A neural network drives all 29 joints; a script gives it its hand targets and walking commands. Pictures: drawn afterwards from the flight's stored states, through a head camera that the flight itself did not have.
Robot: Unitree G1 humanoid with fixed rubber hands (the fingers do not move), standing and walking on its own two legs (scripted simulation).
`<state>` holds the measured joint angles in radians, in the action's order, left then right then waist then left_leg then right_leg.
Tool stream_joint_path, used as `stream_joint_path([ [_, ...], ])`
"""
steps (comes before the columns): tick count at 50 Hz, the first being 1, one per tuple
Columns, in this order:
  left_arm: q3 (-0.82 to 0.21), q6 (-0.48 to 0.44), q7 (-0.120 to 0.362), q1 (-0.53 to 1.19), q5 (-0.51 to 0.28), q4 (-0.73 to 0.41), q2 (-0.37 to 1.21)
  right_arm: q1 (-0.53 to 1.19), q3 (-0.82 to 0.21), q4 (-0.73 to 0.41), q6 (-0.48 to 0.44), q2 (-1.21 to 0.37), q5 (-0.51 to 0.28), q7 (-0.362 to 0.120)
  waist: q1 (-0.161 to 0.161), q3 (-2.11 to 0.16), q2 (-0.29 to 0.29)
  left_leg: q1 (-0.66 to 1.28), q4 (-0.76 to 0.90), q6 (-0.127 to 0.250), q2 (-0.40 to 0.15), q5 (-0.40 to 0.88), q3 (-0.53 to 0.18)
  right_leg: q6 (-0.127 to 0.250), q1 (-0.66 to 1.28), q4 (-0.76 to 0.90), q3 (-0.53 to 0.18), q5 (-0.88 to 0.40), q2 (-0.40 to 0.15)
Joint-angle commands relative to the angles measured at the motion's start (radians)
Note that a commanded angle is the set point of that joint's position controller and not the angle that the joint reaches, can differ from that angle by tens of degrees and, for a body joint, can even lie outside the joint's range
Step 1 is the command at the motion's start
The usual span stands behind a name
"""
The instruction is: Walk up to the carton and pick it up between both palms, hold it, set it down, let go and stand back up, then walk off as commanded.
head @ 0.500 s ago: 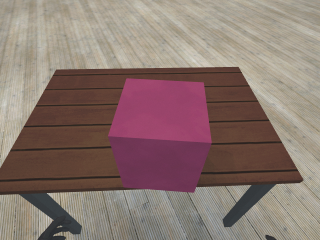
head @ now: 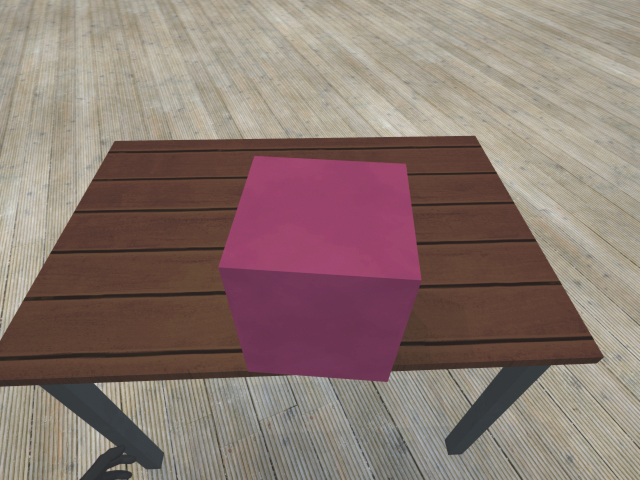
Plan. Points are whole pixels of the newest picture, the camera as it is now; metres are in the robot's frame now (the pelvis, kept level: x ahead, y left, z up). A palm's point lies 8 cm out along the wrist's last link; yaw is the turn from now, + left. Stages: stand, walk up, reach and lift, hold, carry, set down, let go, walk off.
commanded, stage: stand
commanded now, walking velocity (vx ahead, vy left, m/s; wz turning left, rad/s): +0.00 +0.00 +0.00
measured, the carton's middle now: (323, 272) +0.40 +0.02 +0.03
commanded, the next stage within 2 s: walk up in 0.84 s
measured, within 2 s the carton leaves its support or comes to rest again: neither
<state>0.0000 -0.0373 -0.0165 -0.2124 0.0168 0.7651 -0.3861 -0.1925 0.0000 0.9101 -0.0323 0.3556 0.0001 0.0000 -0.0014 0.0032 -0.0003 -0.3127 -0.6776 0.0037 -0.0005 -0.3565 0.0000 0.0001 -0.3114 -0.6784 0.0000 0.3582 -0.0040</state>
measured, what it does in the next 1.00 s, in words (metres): stands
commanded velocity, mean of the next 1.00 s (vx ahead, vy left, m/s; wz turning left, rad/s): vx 0.00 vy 0.00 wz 0.00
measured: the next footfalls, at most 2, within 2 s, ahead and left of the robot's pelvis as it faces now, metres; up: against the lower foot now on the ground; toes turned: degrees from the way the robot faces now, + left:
left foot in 1.52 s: -0.03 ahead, +0.07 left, +0.00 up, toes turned +2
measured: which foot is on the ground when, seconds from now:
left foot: down 0.00-1.00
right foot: down 0.00-1.00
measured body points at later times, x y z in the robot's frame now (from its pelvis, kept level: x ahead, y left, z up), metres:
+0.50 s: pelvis -0.02 +0.00 +0.00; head -0.03 +0.00 +0.45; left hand +0.09 +0.31 -0.10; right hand +0.07 -0.30 -0.12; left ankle +0.00 +0.12 -0.72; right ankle +0.00 -0.12 -0.72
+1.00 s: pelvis -0.03 +0.00 +0.00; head -0.05 +0.00 +0.45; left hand +0.07 +0.31 -0.10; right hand +0.05 -0.30 -0.12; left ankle +0.00 +0.12 -0.72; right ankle +0.00 -0.12 -0.72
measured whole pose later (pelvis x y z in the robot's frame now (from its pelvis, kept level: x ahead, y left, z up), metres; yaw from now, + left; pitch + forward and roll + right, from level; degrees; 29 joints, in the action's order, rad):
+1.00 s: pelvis -0.03 +0.00 +0.00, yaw +0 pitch -3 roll +0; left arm 0.00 -0.04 -0.01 -0.21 0.02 0.89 -0.38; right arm -0.18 0.00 1.05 -0.02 0.36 0.00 0.00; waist 0.00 0.00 0.00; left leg -0.31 -0.68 0.00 0.00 -0.31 0.00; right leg 0.00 -0.31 -0.68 0.00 0.31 0.00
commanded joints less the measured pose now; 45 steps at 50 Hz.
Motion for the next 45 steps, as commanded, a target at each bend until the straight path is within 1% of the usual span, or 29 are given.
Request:
stream_joint_path([
  [1,0.051,-0.022,-0.008,0.095,0.0,0.016,-0.211,0.068,0.06,-0.026,-0.013,0.201,0.015,0.004,0.018,-0.046,0.043,0.089,0.133,0.062,-0.08,0.293,-0.101,0.084,0.049,0.185,-0.138,-0.3,-0.132],
  [2,0.047,-0.019,-0.008,0.081,-0.003,0.01,-0.195,0.088,0.064,-0.024,-0.013,0.212,0.016,0.003,0.002,-0.069,0.014,0.093,0.142,0.063,-0.088,0.301,-0.106,0.073,0.07,0.173,-0.117,-0.305,-0.124],
  [4,0.048,-0.022,-0.005,0.073,-0.004,0.023,-0.207,0.087,0.065,-0.031,-0.012,0.208,0.018,0.005,0.009,-0.068,0.038,0.089,0.132,0.062,-0.078,0.292,-0.101,0.068,0.074,0.179,-0.113,-0.311,-0.117],
  [6,0.044,-0.023,-0.007,0.086,-0.001,0.029,-0.201,0.086,0.059,-0.011,-0.012,0.198,0.018,0.005,0.002,-0.048,0.024,0.075,0.162,0.062,-0.092,0.272,-0.109,0.059,0.084,0.187,-0.111,-0.274,-0.107],
  [8,0.041,-0.024,-0.003,0.085,-0.009,0.036,-0.181,0.107,0.058,-0.018,-0.012,0.206,0.012,0.0,0.006,-0.04,0.048,0.08,0.176,0.057,-0.083,0.259,-0.099,0.067,0.064,0.192,-0.116,-0.249,-0.112],
  [10,0.041,-0.023,-0.003,0.072,-0.007,0.041,-0.188,0.097,0.058,-0.004,-0.017,0.207,0.015,-0.002,-0.008,-0.042,0.035,0.061,0.184,0.063,-0.085,0.241,-0.114,0.066,0.086,0.202,-0.117,-0.234,-0.119],
  [11,0.049,-0.023,-0.003,0.094,0.0,0.046,-0.208,0.091,0.055,0.003,-0.016,0.195,0.013,-0.001,0.003,-0.051,0.048,0.07,0.183,0.055,-0.086,0.23,-0.105,0.067,0.077,0.211,-0.119,-0.212,-0.126],
  [13,0.039,-0.022,-0.003,0.081,-0.006,0.044,-0.179,0.115,0.058,0.009,-0.016,0.205,0.015,0.002,-0.008,-0.025,0.014,0.071,0.186,0.058,-0.094,0.24,-0.132,0.068,0.06,0.215,-0.122,-0.221,-0.121],
  [14,0.041,-0.02,-0.002,0.1,-0.006,0.042,-0.194,0.118,0.052,0.008,-0.017,0.197,0.019,0.0,-0.004,-0.041,0.036,0.057,0.192,0.065,-0.101,0.225,-0.129,0.065,0.078,0.206,-0.121,-0.211,-0.113],
  [17,0.04,-0.018,-0.005,0.109,-0.001,0.059,-0.192,0.118,0.056,0.025,-0.012,0.213,0.017,0.004,0.0,-0.03,0.044,0.06,0.208,0.062,-0.099,0.205,-0.128,0.057,0.068,0.205,-0.114,-0.206,-0.108],
  [19,0.034,-0.018,0.0,0.106,-0.002,0.071,-0.18,0.129,0.052,0.025,-0.014,0.199,0.019,0.004,0.001,-0.004,0.026,0.043,0.222,0.065,-0.103,0.168,-0.145,0.06,0.066,0.228,-0.129,-0.172,-0.108],
  [20,0.039,-0.017,0.001,0.067,-0.003,0.078,-0.193,0.102,0.058,0.04,-0.012,0.223,0.018,0.002,-0.005,-0.016,-0.007,0.052,0.208,0.062,-0.099,0.179,-0.134,0.059,0.072,0.228,-0.128,-0.178,-0.114],
  [21,0.041,-0.019,0.002,0.103,-0.004,0.069,-0.196,0.121,0.057,0.039,-0.011,0.208,0.015,0.003,0.011,-0.02,0.014,0.068,0.211,0.053,-0.099,0.191,-0.13,0.061,0.042,0.227,-0.135,-0.174,-0.113],
  [23,0.036,-0.021,-0.004,0.109,-0.003,0.078,-0.19,0.132,0.053,0.035,-0.01,0.198,0.018,-0.001,0.003,0.002,0.054,0.051,0.205,0.057,-0.09,0.168,-0.124,0.065,0.033,0.242,-0.135,-0.165,-0.116],
  [24,0.029,-0.019,0.0,0.103,-0.004,0.087,-0.188,0.127,0.056,0.039,-0.009,0.191,0.017,-0.002,0.015,-0.008,0.065,0.068,0.18,0.056,-0.087,0.166,-0.12,0.064,0.026,0.26,-0.146,-0.147,-0.123],
  [26,0.031,-0.017,-0.002,0.106,-0.003,0.093,-0.192,0.109,0.054,0.049,-0.008,0.19,0.015,-0.003,0.008,-0.003,0.077,0.07,0.204,0.057,-0.084,0.178,-0.121,0.065,0.036,0.264,-0.148,-0.157,-0.122],
  [27,0.032,-0.019,0.003,0.099,0.0,0.092,-0.185,0.105,0.058,0.05,-0.008,0.196,0.016,-0.002,0.01,-0.025,0.045,0.067,0.208,0.056,-0.085,0.174,-0.122,0.057,0.068,0.258,-0.14,-0.167,-0.125],
  [28,0.033,-0.016,-0.004,0.12,0.001,0.094,-0.194,0.129,0.055,0.046,-0.009,0.189,0.017,0.001,0.006,0.042,0.06,0.037,0.226,0.061,-0.085,0.16,-0.129,0.056,0.026,0.263,-0.148,-0.143,-0.122],
  [30,0.037,-0.009,0.003,0.114,-0.005,0.103,-0.181,0.139,0.048,0.052,-0.014,0.203,0.022,-0.002,-0.007,0.023,0.015,0.0,0.267,0.072,-0.108,0.108,-0.168,0.062,0.056,0.246,-0.129,-0.096,-0.107],
  [32,0.038,-0.01,0.0,0.126,0.001,0.105,-0.201,0.136,0.048,0.059,-0.005,0.205,0.02,-0.006,-0.001,0.07,0.05,0.0,0.261,0.058,-0.093,0.069,-0.148,0.061,0.015,0.293,-0.145,-0.047,-0.116],
  [35,0.033,-0.012,0.005,0.125,0.001,0.119,-0.202,0.145,0.058,0.064,-0.005,0.212,0.013,-0.003,0.019,0.039,0.047,0.033,0.259,0.055,-0.091,0.03,-0.152,0.055,0.013,0.3,-0.154,-0.038,-0.115],
  [36,0.033,-0.016,0.003,0.13,-0.001,0.112,-0.191,0.124,0.057,0.075,-0.004,0.228,0.012,-0.002,0.009,0.042,0.032,0.026,0.262,0.054,-0.096,0.06,-0.152,0.057,0.019,0.292,-0.157,-0.038,-0.12],
  [37,0.033,-0.02,0.004,0.137,-0.008,0.106,-0.174,0.13,0.053,0.086,-0.004,0.214,0.014,-0.007,0.001,0.069,0.057,0.001,0.274,0.059,-0.098,0.062,-0.166,0.056,0.01,0.296,-0.157,-0.021,-0.109],
  [38,0.033,-0.015,0.01,0.123,-0.003,0.117,-0.188,0.134,0.055,0.083,-0.002,0.221,0.017,-0.007,0.002,0.066,0.034,0.025,0.261,0.057,-0.087,0.049,-0.144,0.064,-0.006,0.317,-0.175,0.034,-0.123],
  [40,0.037,-0.013,0.005,0.148,0.005,0.127,-0.193,0.144,0.056,0.083,-0.003,0.204,0.02,-0.003,0.006,0.059,0.064,0.017,0.28,0.057,-0.098,0.041,-0.158,0.055,0.016,0.301,-0.146,0.007,-0.11],
  [41,0.038,-0.008,0.003,0.11,0.0,0.123,-0.188,0.15,0.048,0.081,-0.004,0.195,0.02,-0.006,-0.008,0.082,0.029,-0.008,0.286,0.06,-0.097,0.043,-0.166,0.057,0.026,0.295,-0.144,-0.021,-0.108],
  [42,0.036,-0.006,0.006,0.103,-0.001,0.133,-0.185,0.151,0.055,0.079,-0.006,0.224,0.015,-0.006,-0.001,0.065,0.011,0.012,0.29,0.055,-0.096,0.048,-0.157,0.06,0.017,0.296,-0.148,-0.013,-0.115],
  [44,0.032,-0.008,0.0,0.139,0.0,0.118,-0.184,0.135,0.047,0.086,-0.011,0.197,0.013,-0.007,0.011,0.071,0.077,0.007,0.273,0.058,-0.102,0.076,-0.166,0.062,0.017,0.302,-0.15,-0.034,-0.107],
  [45,0.029,-0.009,0.002,0.136,0.003,0.125,-0.175,0.133,0.056,0.094,-0.009,0.222,0.015,-0.006,0.002,0.06,0.052,0.017,0.259,0.056,-0.094,0.066,-0.153,0.06,0.021,0.308,-0.153,-0.028,-0.115],
])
